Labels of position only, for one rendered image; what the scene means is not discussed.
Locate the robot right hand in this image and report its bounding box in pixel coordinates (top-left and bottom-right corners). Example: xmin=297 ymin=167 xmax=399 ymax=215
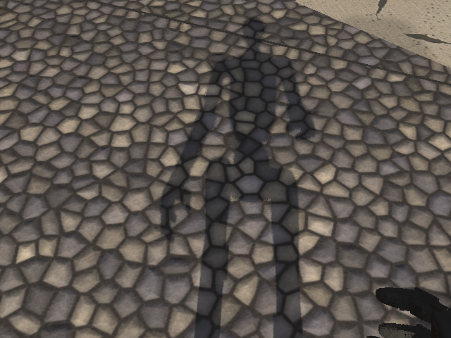
xmin=366 ymin=287 xmax=451 ymax=338

